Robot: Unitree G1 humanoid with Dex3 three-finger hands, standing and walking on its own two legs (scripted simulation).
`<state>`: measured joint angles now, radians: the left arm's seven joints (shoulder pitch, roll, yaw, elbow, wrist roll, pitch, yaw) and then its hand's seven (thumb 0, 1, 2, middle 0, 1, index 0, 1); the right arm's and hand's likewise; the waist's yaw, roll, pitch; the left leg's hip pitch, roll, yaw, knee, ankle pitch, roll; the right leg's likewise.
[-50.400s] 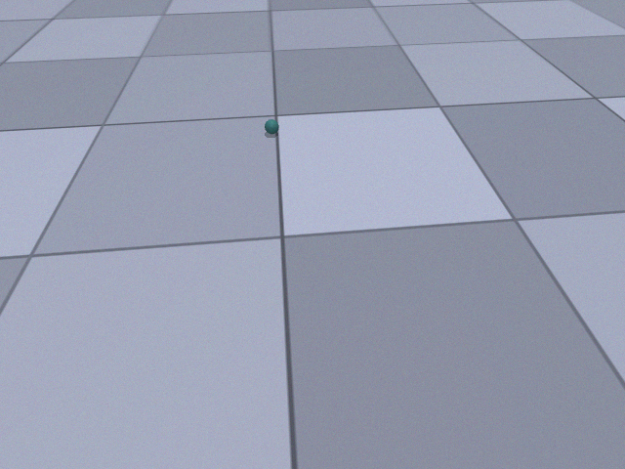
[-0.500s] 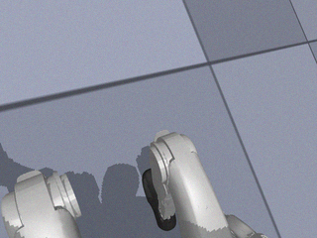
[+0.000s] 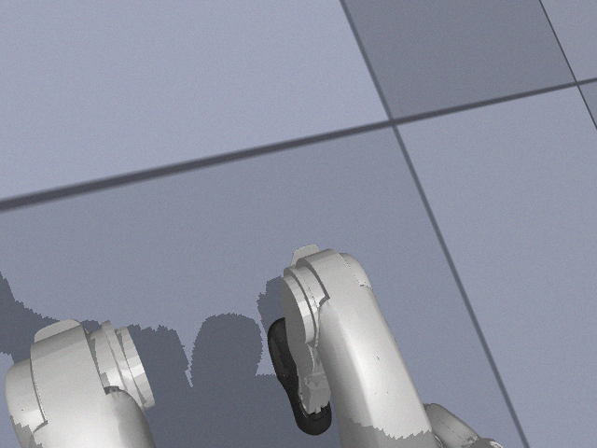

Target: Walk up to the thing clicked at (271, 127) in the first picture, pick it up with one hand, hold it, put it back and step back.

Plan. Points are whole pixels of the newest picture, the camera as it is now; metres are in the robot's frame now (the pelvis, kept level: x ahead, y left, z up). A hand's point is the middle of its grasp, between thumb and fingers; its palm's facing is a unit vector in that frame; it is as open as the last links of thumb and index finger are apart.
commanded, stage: withdraw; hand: left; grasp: from above
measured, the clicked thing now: out of the picture +0.44 +0.35 -0.25
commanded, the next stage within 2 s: home in 0.90 s
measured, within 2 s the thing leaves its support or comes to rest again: neither
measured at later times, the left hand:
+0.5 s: hand out of the picture +0.41 +0.37 -0.05, palm faces -0.42 -0.13 -0.90, open 14.1 cm
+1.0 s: hand out of the picture +0.43 +0.35 -0.11, palm faces -0.29 -0.09 -0.95, open 14.1 cm
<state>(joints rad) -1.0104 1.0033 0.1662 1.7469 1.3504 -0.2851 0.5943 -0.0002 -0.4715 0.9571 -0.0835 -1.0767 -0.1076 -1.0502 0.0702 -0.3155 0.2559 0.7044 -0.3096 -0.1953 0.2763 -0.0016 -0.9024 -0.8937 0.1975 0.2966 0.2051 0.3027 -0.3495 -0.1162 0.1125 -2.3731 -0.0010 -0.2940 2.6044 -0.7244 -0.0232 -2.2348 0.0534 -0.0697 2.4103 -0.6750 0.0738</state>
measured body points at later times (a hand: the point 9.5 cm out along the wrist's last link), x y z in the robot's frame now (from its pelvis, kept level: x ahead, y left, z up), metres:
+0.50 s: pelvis -0.01 -0.01 +0.06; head +0.19 +0.07 +0.45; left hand +0.43 +0.37 +0.00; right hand +0.13 -0.26 -0.05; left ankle +0.06 +0.13 -0.26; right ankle +0.12 -0.15 -0.25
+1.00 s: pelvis -0.01 -0.01 +0.03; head +0.21 +0.09 +0.41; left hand +0.44 +0.35 -0.06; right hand +0.07 -0.28 -0.07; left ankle +0.06 +0.13 -0.26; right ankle +0.12 -0.15 -0.25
